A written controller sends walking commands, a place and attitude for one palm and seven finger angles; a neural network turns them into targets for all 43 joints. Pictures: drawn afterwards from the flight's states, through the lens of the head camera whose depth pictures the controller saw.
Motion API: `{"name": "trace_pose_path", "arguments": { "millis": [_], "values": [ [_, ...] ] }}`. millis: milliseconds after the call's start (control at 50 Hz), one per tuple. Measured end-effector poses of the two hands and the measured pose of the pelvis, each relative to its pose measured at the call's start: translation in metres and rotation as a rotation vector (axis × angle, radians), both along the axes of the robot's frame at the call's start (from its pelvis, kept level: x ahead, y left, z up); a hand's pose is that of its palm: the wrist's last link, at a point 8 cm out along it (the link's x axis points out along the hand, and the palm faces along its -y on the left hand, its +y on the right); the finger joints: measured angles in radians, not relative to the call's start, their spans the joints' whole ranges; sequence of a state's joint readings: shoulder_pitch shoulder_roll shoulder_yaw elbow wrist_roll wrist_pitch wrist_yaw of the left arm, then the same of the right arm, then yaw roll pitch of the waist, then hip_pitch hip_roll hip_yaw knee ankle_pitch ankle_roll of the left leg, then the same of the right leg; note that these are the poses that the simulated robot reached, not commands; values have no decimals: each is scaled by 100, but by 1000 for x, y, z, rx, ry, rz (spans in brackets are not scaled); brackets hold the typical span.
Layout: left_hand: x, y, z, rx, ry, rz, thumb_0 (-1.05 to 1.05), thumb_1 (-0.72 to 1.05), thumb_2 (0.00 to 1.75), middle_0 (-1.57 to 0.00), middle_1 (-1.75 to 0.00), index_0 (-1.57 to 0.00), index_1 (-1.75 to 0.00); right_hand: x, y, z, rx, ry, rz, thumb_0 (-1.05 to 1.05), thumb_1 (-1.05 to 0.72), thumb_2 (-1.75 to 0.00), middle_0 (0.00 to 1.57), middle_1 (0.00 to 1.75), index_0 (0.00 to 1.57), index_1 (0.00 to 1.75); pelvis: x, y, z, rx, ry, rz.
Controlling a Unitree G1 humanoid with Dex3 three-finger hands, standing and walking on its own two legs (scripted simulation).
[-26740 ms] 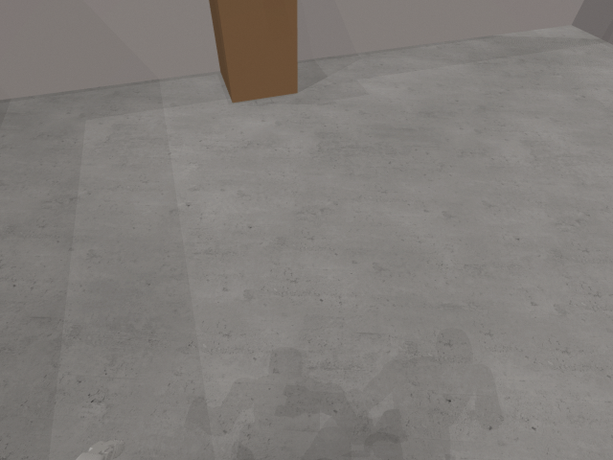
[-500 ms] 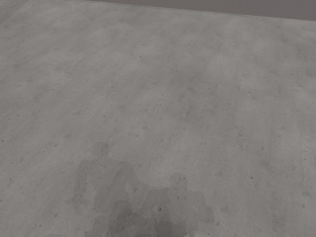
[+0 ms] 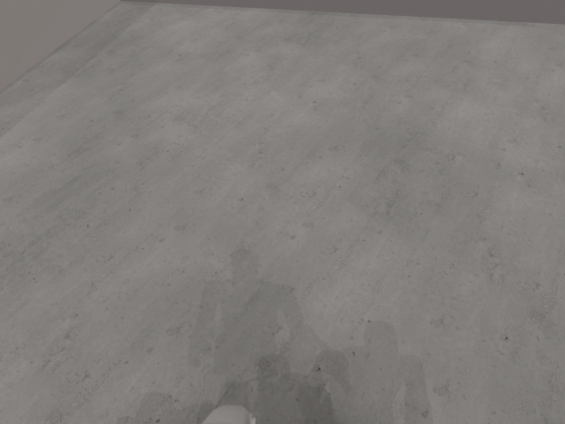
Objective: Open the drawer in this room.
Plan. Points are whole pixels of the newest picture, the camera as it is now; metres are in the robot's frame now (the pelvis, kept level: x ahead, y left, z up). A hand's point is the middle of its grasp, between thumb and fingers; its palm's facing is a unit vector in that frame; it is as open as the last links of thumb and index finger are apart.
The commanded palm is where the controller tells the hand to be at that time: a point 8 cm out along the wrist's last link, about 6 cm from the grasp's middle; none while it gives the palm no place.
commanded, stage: turn or walk to find it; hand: left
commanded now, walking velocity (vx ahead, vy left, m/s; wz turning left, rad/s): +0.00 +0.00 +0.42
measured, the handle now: out of the picture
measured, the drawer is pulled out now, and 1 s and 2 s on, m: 0.00 0.00 0.00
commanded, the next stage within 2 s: stand and wait in 1.28 s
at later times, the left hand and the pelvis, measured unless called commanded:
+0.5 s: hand out of the picture +0.00 +0.26 -0.16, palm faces +0.24 -0.94 -0.25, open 7.4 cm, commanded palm none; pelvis -0.03 +0.04 +0.00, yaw +11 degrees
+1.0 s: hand out of the picture -0.11 +0.18 -0.16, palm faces +0.46 -0.85 -0.25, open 7.4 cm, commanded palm none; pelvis -0.06 -0.01 +0.00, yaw +26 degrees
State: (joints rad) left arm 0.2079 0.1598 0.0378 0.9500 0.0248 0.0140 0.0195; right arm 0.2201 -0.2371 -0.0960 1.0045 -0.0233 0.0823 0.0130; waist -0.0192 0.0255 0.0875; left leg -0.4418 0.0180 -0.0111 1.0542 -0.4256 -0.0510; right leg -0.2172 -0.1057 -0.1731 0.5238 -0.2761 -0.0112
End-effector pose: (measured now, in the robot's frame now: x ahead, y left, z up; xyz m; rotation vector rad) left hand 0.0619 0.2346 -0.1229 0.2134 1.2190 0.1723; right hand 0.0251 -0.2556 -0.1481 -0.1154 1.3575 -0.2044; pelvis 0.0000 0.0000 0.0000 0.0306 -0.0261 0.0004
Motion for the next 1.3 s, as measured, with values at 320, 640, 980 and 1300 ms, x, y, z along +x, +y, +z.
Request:
{"name": "trace_pose_path", "arguments": {
  "millis": [320, 640, 980, 1300],
  "values": [
    [-96, 74, -25, -31, 129, 215, 1, 90, 90, -20, -30, -20, -30, 70, 69, 28, -69, -168, 241, 1, -91, -90, 20, 30, 20, 30, -22, 45, -1, -48, 1, 129],
    [-75, 33, -2, 29, -68, 249, 1, 90, 90, -19, -30, -20, -30, 44, 42, -8, 32, -88, 288, 1, -91, -90, 20, 30, 20, 30, -40, 4, -10, -19, 16, 261],
    [-191, -19, -3, -15, 59, 484, 1, 91, 90, -20, -30, -21, -30, 58, 23, 4, -15, 10, 471, 1, -91, -90, 19, 30, 20, 30, -56, -14, 2, 5, 8, 441],
    [-282, 17, -22, -66, 110, 662, 1, 91, 90, -19, -30, -20, -30, 94, 128, 32, -19, -204, 706, 1, -91, -90, 20, 30, 20, 30, -96, 20, 1, -54, -8, 575]
  ]
}}
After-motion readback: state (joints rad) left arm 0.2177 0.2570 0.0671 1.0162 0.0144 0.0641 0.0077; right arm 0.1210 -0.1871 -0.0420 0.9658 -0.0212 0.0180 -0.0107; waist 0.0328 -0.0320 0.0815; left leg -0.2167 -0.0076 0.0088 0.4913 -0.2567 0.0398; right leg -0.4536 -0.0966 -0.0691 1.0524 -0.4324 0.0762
